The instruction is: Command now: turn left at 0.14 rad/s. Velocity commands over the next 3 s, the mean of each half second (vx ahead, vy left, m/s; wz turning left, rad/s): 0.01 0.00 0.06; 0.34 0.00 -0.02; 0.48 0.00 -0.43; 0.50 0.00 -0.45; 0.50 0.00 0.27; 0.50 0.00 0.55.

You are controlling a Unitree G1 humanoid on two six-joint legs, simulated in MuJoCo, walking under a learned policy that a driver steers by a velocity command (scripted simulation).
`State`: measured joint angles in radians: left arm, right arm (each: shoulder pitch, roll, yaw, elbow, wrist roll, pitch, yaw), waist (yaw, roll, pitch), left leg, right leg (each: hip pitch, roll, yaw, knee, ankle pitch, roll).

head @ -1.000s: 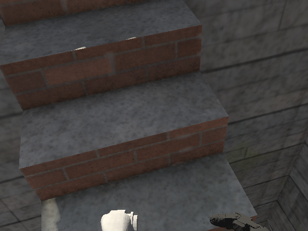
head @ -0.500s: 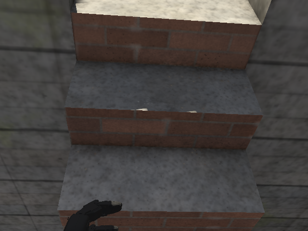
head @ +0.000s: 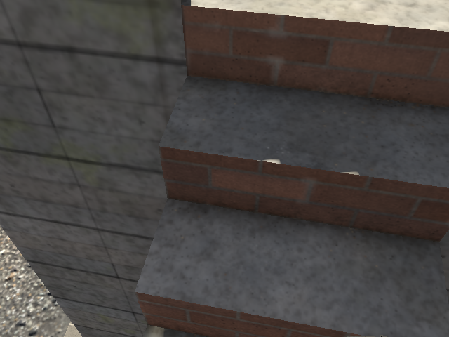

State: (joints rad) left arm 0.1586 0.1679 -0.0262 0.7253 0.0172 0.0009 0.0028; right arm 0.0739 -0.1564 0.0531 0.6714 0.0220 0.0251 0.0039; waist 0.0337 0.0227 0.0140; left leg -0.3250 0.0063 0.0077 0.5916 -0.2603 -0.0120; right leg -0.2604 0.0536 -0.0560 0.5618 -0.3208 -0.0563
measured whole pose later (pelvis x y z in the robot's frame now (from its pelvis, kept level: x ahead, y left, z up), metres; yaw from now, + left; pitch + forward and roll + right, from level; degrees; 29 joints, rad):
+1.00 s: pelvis +0.12 +0.02 +0.01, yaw +0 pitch +4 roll +1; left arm 0.45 0.23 -0.02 1.07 0.01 -0.03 0.01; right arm 0.06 -0.20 0.09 0.73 0.01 -0.11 0.08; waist 0.02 -0.06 -0.04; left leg -0.86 0.01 0.02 1.87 -0.43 0.01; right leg 0.00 -0.01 -0.01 0.28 -0.35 -0.02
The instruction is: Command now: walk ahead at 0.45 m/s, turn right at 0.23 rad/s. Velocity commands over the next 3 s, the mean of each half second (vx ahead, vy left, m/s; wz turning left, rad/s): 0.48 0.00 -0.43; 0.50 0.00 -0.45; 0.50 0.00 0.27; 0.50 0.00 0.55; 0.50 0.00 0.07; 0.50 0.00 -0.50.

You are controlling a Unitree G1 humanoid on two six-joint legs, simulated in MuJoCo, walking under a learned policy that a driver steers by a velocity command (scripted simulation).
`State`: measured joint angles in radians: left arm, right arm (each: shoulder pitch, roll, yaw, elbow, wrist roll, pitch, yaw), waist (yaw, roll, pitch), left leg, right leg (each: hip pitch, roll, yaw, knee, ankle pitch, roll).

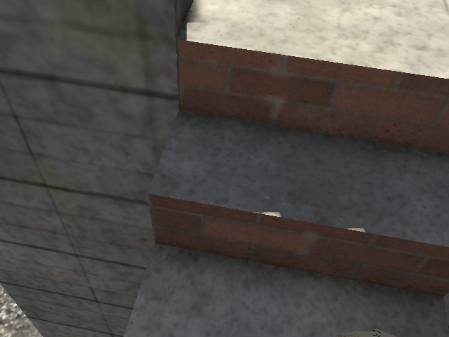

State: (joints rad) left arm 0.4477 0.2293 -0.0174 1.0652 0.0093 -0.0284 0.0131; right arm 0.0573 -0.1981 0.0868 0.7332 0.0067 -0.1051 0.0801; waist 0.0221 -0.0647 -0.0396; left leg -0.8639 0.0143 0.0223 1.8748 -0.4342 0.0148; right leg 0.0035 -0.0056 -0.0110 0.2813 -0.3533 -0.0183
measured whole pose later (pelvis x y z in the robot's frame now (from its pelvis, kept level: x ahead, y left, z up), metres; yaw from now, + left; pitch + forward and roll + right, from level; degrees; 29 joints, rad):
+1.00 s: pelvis +0.28 +0.00 +0.21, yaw -30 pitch +2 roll -1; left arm 0.00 0.13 -0.13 0.49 0.00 0.00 -0.04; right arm 0.51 -0.18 0.06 1.10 -0.01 -0.10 0.00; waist 0.05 0.01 -0.08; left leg 0.12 0.13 0.22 0.30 -0.13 0.03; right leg -0.90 0.05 -0.09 1.48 -0.63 -0.09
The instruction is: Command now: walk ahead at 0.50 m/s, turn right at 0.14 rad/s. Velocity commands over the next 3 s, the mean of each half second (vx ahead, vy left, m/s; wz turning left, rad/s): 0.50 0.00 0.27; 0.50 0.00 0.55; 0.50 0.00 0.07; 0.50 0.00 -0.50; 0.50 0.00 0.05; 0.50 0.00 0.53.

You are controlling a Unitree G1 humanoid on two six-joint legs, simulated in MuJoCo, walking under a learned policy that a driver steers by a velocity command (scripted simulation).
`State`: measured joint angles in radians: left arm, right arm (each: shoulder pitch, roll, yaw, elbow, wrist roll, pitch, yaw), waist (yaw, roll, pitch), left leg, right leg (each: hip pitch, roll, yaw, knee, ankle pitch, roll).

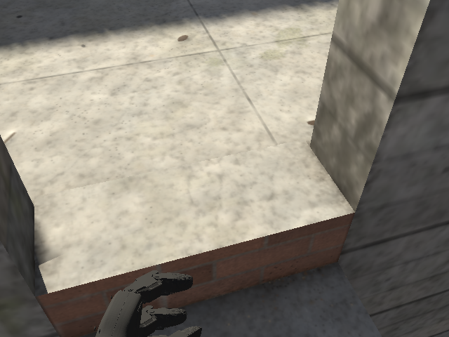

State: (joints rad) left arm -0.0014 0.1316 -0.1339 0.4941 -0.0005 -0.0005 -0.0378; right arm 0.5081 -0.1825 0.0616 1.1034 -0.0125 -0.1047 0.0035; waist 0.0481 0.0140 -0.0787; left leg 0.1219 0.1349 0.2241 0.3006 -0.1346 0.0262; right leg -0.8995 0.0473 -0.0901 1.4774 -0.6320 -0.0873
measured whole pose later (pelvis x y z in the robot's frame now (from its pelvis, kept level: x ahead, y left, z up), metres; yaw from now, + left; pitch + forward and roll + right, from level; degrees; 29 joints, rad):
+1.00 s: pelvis +0.46 +0.00 +0.38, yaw +29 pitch +6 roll -3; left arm -0.09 0.01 -0.18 0.55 0.04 -0.14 -0.03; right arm 0.48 -0.07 0.02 1.05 0.02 -0.04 0.03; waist -0.03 0.04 -0.04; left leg -0.10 -0.02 -0.17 0.36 -0.24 0.08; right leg -1.18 -0.09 -0.08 1.49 -0.38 -0.07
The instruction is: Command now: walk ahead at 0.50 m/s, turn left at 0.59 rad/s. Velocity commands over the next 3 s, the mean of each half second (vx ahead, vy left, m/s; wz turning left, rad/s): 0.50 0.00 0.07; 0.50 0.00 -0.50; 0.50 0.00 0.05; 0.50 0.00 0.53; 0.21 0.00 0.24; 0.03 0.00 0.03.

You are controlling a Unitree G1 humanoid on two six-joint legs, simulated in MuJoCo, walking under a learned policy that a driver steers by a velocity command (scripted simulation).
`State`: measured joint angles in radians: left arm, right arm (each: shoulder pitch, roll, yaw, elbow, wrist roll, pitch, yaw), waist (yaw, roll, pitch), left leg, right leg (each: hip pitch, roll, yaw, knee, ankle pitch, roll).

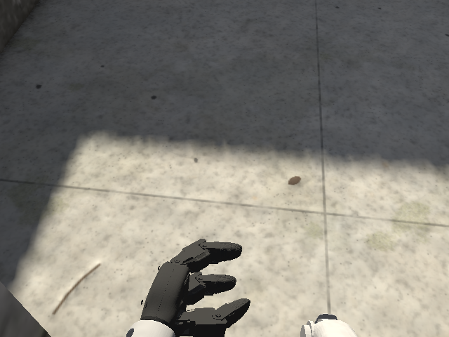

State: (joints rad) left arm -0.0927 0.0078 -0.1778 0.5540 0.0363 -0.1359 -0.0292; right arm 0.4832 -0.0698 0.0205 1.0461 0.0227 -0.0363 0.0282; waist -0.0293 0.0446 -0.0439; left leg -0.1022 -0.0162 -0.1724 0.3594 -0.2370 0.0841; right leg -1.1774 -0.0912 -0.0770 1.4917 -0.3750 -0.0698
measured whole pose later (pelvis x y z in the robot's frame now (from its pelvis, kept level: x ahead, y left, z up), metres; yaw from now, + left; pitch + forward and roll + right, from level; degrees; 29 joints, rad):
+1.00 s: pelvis +0.48 -0.03 +0.13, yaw -17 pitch +0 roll +3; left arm 0.07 0.25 0.09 0.71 -0.03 -0.02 -0.04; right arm 0.39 -0.21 -0.09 0.94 0.01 -0.08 -0.02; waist -0.01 -0.03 0.02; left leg 0.05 0.17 0.24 0.76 -0.51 -0.06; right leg -0.54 -0.01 -0.06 0.73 -0.20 -0.14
